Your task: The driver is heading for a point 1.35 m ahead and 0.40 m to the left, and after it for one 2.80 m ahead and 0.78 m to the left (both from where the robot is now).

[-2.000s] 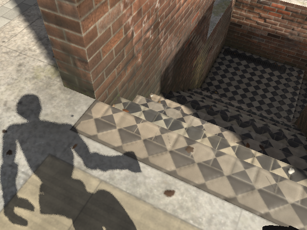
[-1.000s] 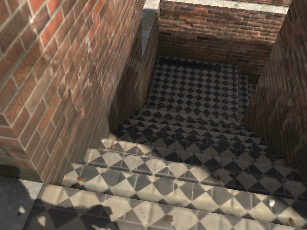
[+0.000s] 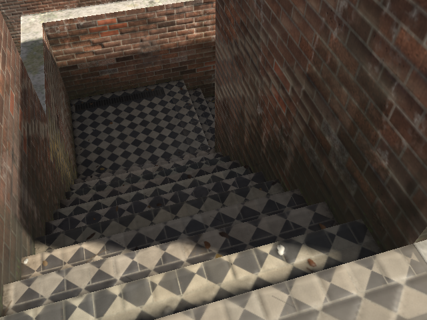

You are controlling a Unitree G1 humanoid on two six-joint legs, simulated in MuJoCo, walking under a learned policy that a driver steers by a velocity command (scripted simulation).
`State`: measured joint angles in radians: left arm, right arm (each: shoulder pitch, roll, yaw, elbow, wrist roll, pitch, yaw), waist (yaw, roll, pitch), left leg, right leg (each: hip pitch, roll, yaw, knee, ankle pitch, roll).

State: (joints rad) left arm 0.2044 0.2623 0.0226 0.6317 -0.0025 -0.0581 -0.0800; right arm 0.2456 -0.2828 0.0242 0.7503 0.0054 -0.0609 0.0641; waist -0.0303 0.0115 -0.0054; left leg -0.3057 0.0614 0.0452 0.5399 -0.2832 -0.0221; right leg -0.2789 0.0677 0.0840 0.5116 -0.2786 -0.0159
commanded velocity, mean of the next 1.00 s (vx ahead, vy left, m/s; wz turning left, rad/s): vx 0.29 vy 0.00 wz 0.12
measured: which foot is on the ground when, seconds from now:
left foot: down 0.00-0.44, up 0.46-0.74, down 0.76-1.00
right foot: down 0.00-0.78, up 0.80-1.00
